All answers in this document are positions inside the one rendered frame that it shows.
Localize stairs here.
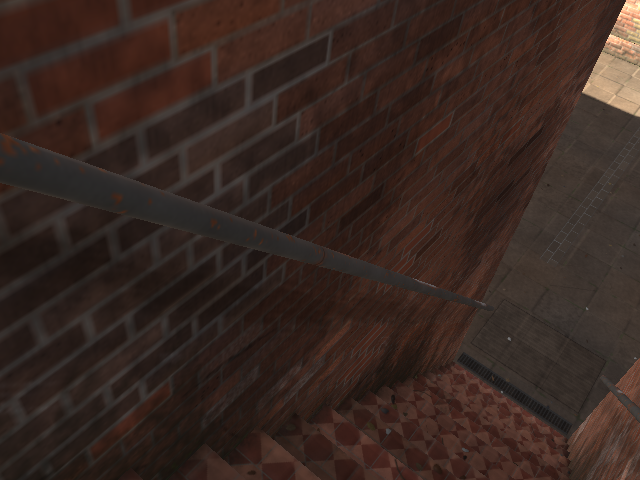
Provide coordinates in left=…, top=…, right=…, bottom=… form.
left=118, top=362, right=572, bottom=480

